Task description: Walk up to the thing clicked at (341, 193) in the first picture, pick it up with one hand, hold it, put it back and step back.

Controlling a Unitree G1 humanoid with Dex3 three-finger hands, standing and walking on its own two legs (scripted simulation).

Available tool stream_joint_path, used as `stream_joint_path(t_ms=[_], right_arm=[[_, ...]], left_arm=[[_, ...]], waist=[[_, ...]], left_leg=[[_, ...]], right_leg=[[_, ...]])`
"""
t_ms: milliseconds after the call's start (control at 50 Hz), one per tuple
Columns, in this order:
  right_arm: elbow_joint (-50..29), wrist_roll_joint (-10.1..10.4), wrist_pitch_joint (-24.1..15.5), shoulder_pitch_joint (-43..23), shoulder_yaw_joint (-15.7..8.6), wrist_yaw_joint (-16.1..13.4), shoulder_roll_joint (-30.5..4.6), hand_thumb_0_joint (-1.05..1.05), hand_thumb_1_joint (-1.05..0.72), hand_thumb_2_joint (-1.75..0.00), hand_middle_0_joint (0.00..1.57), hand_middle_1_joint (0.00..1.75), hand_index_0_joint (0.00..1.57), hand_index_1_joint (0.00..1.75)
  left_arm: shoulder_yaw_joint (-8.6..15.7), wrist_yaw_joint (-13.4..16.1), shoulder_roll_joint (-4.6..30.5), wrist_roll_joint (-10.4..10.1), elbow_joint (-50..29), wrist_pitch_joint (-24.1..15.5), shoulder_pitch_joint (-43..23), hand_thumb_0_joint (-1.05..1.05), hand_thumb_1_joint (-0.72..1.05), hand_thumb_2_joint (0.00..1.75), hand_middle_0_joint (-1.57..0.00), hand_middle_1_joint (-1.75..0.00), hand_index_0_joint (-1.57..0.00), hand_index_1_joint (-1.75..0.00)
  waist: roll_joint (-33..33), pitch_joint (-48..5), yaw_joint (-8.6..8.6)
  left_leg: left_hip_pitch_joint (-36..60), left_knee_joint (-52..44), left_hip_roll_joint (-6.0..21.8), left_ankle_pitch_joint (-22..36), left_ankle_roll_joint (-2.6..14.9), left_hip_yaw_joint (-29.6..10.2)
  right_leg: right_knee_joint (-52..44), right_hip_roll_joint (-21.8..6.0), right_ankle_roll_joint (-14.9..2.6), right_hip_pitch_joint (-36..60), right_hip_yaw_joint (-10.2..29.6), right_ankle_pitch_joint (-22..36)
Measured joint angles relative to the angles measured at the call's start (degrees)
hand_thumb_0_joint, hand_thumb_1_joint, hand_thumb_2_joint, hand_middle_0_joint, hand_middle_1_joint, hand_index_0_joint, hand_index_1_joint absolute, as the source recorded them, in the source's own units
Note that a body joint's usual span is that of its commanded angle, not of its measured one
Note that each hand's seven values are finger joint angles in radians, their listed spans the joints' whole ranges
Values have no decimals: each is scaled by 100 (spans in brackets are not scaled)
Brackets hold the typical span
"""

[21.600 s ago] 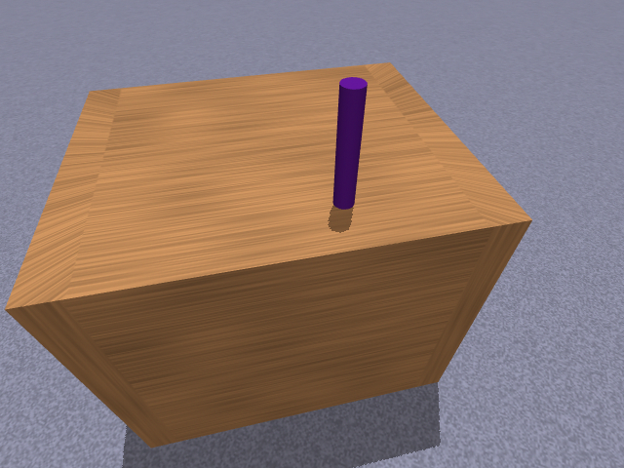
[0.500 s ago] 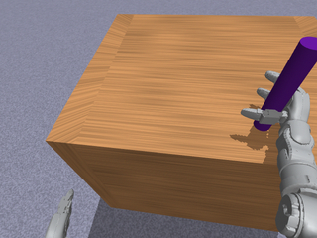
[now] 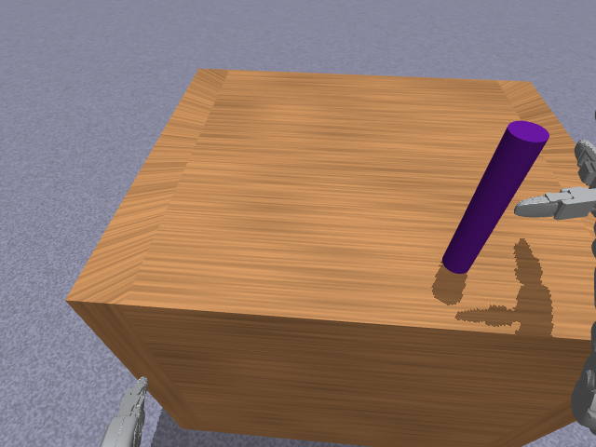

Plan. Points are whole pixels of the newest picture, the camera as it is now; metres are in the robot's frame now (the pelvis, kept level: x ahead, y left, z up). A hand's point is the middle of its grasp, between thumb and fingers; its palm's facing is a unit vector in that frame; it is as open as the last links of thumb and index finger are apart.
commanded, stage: sink last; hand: right
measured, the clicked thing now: (485, 209) +0.44 -0.21 +0.12
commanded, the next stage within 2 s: home in 1.24 s
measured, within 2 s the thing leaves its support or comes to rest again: neither
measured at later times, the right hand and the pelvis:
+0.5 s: hand out of the picture +0.33 -0.34 +0.17, palm faces +0.48 +0.80 -0.35, open 17.5 cm; pelvis +0.01 -0.01 +0.01, yaw +0 degrees
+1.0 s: hand out of the picture +0.15 -0.23 +0.17, palm faces +0.42 +0.82 -0.40, open 17.5 cm; pelvis -0.02 +0.02 +0.02, yaw -3 degrees
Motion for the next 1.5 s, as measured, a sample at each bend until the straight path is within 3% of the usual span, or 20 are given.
stream_joint_path(t_ms=[80,160,260,320,440,540,640,840,920,1040,1280,1400,1500], right_arm=[[-230,-258,77,221,75,-227,-157,-1,45,-5,10,7,9,7],[-464,-414,70,516,-130,-461,-340,-1,50,-4,8,6,8,6],[-756,-445,99,908,-384,-750,-503,-1,54,-4,7,6,6,5],[-1145,-410,104,1239,-388,-872,-433,-2,55,-4,7,6,6,5],[-2604,-253,55,2515,-220,-956,23,-2,54,-4,6,6,5,5],[-4407,-75,60,4026,-5,-959,655,-2,54,-5,6,6,5,5],[-6036,-11,-72,5352,268,-997,1187,-2,54,-5,7,6,5,5],[-7557,49,-443,7035,377,-1076,1559,-2,55,-5,7,6,6,5],[-7749,48,-623,7420,423,-1023,1651,-2,56,-5,6,6,6,6],[-7527,1,-836,7334,324,-1005,1640,-1,56,-5,6,6,6,6],[-6954,-43,-1401,6928,-62,-1026,1436,-1,55,-5,6,6,6,6],[-6858,-56,-1446,7025,253,-985,1668,-1,53,-5,6,6,6,6],[-6671,-83,-1417,7163,554,-957,1786,-1,54,-5,6,6,6,5]], left_arm=[[69,-101,47,-52,-200,9,157,-1,-52,4,-6,-5,-6,-5],[67,-199,88,-86,-275,65,291,-1,-51,5,-6,-5,-6,-5],[180,-243,135,-98,-63,114,327,-1,-50,5,-6,-5,-6,-5],[267,-218,170,-112,120,124,261,-1,-50,5,-6,-5,-6,-5],[364,-168,152,-142,147,88,158,-2,-51,5,-6,-5,-6,-4],[580,-166,118,-181,216,72,148,-1,-51,5,-6,-5,-6,-5],[618,-92,39,-155,341,190,158,-1,-51,5,-6,-5,-6,-5],[807,30,-23,-54,217,105,144,-1,-50,4,-6,-5,-6,-5],[900,34,6,-41,259,28,153,-1,-50,4,-6,-5,-6,-5],[1021,90,25,25,713,-91,-51,-1,-50,4,-5,-5,-6,-5],[868,84,-82,103,924,-247,-107,-2,-52,5,-5,-5,-5,-5],[874,38,-58,66,704,-270,-59,-2,-51,7,-6,-6,-6,-6],[760,29,-57,16,681,-254,-95,-1,-37,21,-9,-11,-9,-11]], waist=[[23,78,-81],[83,147,-122],[94,214,-234],[58,225,-341],[-39,186,-490],[-109,217,-579],[-100,387,-637],[-186,577,-680],[-207,626,-719],[-233,745,-729],[-199,857,-712],[-113,858,-679],[-3,853,-645]], left_leg=[[150,-139,29,46,-4,-28],[270,-262,23,89,4,-32],[423,-427,5,153,13,-3],[524,-514,11,182,9,21],[813,-670,46,216,-8,26],[1103,-796,67,243,-10,16],[1339,-851,81,261,10,65],[1569,-828,96,288,85,183],[1621,-805,105,294,112,238],[1620,-780,94,336,161,281],[1762,-983,62,442,177,261],[1922,-1136,110,467,136,221],[2031,-1258,113,489,117,202]], right_leg=[[-182,28,-5,179,-35,62],[-306,22,6,303,-42,103],[-397,5,14,415,-15,132],[-435,14,6,484,7,144],[-565,49,-13,756,4,167],[-706,69,-16,1057,-12,198],[-834,88,4,1308,32,275],[-1034,112,76,1594,148,468],[-1103,125,103,1666,202,545],[-1204,117,143,1710,246,668],[-1430,85,171,1876,223,776],[-1582,131,129,2047,176,787],[-1637,133,107,2133,152,764]])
